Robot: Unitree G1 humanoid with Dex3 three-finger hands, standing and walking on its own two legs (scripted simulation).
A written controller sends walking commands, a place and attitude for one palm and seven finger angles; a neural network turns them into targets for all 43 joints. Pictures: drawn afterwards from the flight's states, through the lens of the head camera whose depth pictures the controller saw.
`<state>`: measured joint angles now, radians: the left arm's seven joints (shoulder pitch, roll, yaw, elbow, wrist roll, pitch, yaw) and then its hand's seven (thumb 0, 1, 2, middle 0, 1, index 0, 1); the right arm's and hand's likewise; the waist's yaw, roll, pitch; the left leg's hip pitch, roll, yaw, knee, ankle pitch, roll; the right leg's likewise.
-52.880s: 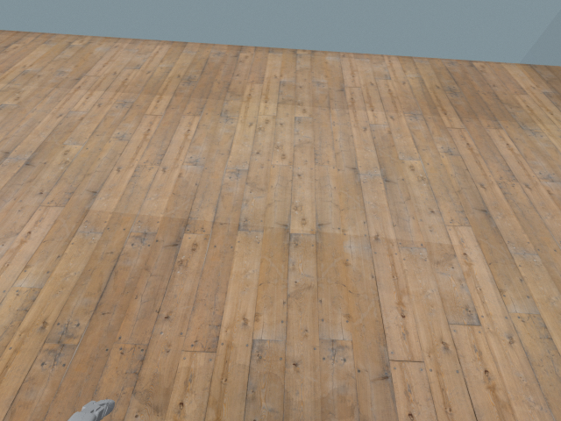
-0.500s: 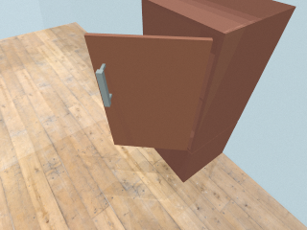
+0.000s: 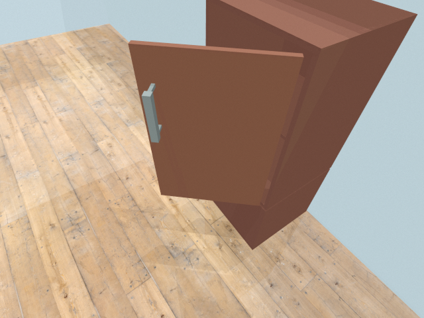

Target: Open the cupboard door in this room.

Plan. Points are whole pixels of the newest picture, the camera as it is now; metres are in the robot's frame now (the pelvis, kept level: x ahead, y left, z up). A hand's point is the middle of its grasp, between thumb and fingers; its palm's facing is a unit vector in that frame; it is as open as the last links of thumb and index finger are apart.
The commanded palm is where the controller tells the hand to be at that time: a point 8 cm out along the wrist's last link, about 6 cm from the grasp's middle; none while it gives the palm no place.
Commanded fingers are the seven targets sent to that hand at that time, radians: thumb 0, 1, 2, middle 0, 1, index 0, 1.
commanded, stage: look again from close up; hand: left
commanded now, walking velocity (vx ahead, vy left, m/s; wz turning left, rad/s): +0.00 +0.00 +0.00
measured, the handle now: (154, 113) +0.58 +0.19 +0.06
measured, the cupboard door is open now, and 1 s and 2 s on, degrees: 49 49 49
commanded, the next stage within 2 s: raise the hand with hooked fingers in 0.46 s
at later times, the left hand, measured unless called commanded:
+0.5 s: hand out of the picture +0.01 +0.17 -0.18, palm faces +0.02 -0.99 -0.16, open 7.4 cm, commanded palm none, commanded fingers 0.00 0.90 0.90 -0.20 -0.30 -0.20 -0.30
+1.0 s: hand (132, 292) +0.18 +0.16 -0.06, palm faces -0.06 -1.00 +0.02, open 8.7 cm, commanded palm +0.16 +0.24 -0.03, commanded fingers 0.00 0.36 0.67 -0.24 -0.64 -0.24 -0.64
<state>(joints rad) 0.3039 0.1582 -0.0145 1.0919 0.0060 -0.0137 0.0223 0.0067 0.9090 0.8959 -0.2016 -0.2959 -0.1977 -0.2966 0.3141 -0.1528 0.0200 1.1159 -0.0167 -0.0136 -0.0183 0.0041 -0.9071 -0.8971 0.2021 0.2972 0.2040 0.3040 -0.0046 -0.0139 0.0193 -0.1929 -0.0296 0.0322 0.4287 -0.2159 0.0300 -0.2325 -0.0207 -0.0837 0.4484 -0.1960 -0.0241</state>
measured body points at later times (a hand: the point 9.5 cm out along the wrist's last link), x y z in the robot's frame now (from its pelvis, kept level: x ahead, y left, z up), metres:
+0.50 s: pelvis +0.01 +0.00 +0.00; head +0.01 +0.01 +0.45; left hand +0.01 +0.22 -0.16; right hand +0.01 -0.21 -0.16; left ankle +0.01 +0.10 -0.74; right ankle +0.03 -0.10 -0.74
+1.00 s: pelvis +0.01 -0.01 -0.06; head +0.05 +0.01 +0.39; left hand +0.18 +0.22 -0.06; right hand +0.23 -0.27 -0.08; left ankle +0.01 +0.10 -0.74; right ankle +0.03 -0.10 -0.74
